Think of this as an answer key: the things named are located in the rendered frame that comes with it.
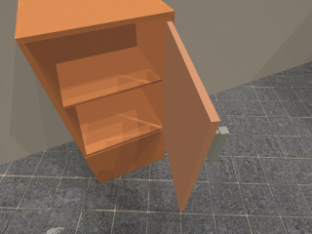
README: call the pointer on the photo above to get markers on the handle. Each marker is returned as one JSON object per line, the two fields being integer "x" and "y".
{"x": 220, "y": 138}

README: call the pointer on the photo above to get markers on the cupboard door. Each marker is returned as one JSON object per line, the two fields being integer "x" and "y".
{"x": 189, "y": 119}

